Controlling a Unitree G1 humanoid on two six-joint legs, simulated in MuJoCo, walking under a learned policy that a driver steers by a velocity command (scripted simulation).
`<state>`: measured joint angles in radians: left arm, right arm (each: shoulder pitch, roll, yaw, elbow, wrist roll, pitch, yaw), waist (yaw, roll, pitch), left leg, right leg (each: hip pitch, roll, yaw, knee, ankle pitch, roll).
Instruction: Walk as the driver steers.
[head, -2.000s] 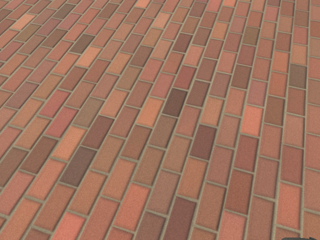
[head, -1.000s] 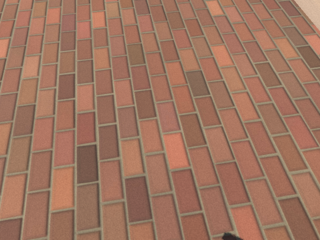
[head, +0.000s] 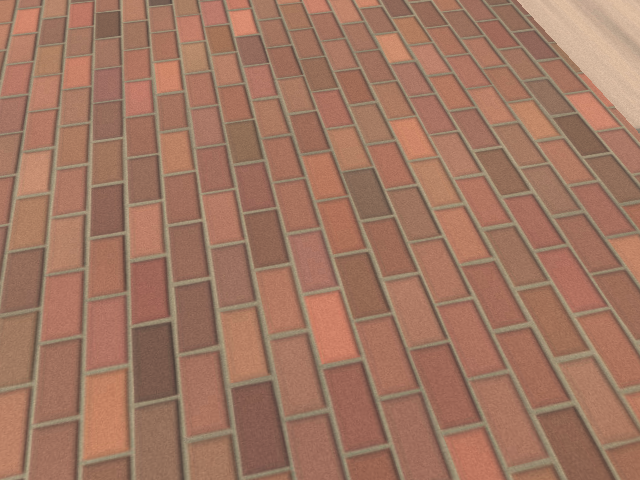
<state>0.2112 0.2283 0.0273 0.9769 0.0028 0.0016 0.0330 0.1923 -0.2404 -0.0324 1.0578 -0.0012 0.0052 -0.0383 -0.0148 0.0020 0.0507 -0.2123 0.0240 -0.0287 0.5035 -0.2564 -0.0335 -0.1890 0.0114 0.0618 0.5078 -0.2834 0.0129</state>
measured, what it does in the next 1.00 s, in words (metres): walks backwards: right foot, then left foot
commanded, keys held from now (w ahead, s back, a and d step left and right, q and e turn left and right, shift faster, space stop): s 0.34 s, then no key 0.66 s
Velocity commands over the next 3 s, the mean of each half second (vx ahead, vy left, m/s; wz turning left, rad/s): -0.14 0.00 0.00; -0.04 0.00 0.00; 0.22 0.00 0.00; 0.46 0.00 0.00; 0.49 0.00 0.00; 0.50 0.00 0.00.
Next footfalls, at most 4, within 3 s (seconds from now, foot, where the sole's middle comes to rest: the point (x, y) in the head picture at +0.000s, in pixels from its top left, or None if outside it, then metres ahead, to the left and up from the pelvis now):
0.56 right None -0.13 -0.10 -0.77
0.86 left None -0.08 0.15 -0.77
1.86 right None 0.30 -0.08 -0.77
2.38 left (254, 435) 0.61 0.17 -0.77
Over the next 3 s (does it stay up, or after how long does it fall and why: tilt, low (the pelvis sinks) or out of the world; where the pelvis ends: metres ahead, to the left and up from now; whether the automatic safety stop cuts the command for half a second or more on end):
stays up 0.77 0.03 -0.01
